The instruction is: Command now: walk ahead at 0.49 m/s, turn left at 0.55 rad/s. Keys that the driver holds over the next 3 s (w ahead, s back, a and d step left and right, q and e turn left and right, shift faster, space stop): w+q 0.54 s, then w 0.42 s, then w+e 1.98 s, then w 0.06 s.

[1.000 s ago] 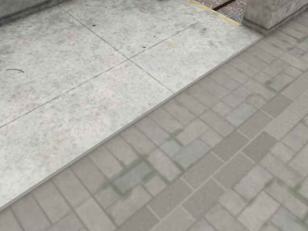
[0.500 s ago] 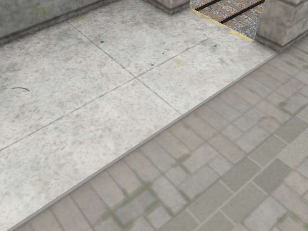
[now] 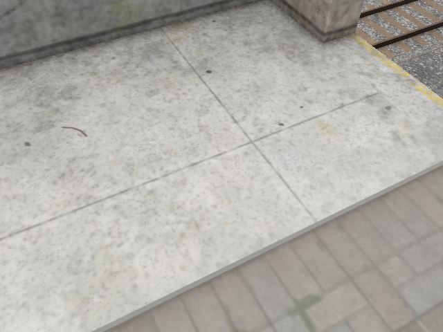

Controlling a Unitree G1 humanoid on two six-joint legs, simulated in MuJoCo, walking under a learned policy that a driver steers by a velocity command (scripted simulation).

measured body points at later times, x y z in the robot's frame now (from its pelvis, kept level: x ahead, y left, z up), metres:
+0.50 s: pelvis +0.26 -0.04 +0.00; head +0.28 -0.05 +0.45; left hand +0.23 +0.24 -0.11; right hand +0.49 -0.25 -0.10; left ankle +0.28 +0.13 -0.65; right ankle +0.27 -0.15 -0.74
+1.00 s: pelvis +0.48 +0.12 +0.00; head +0.49 +0.14 +0.45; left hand +0.48 +0.42 -0.11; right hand +0.67 -0.09 -0.10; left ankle +0.44 +0.19 -0.74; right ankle +0.61 -0.02 -0.66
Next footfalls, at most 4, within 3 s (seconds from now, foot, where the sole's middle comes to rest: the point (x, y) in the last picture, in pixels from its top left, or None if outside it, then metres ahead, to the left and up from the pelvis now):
0.24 right None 0.31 -0.14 -0.78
0.76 left None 0.48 0.20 -0.78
1.32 right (188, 227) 0.86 0.11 -0.78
1.82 left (128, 177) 1.09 0.35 -0.78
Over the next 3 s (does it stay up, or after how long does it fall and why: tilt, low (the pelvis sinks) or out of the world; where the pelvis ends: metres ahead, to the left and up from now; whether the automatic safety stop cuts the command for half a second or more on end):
stays up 1.53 0.06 0.00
